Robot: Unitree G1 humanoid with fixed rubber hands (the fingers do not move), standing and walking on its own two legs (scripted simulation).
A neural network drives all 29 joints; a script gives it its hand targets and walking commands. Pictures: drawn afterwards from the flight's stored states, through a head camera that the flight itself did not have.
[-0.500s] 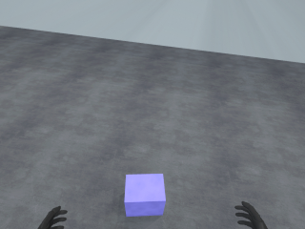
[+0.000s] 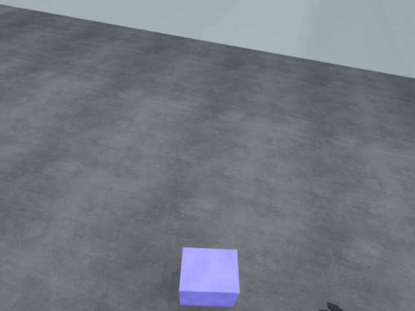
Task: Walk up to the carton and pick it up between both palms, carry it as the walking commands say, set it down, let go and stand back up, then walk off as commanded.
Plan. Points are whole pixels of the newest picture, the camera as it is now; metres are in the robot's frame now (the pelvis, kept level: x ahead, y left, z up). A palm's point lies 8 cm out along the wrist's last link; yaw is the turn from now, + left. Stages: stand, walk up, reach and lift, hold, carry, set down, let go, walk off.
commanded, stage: walk off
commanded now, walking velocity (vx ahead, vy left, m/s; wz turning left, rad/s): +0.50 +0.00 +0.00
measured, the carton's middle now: (208, 277) +0.39 -0.05 -0.66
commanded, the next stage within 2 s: none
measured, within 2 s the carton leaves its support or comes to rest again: neither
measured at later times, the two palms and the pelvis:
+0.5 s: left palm (111, 241) +0.29 +0.22 -0.09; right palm (330, 247) +0.29 -0.32 -0.12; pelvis +0.23 -0.06 +0.00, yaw +3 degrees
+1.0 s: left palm (131, 174) +0.50 +0.21 -0.11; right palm (308, 194) +0.46 -0.32 -0.13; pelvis +0.43 -0.06 -0.01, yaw +7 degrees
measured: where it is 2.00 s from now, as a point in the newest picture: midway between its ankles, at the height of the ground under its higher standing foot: (209, 223)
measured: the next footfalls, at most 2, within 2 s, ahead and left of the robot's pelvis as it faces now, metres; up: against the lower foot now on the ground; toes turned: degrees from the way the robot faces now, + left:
right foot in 0.30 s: +0.31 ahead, -0.18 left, +0.00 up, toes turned -7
left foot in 0.66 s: +0.35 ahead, +0.10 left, +0.00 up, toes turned +10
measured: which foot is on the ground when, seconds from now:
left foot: down 0.00-0.32, up 0.34-0.64, down 0.66-1.00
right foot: up 0.00-0.28, down 0.30-0.74, up 0.76-1.00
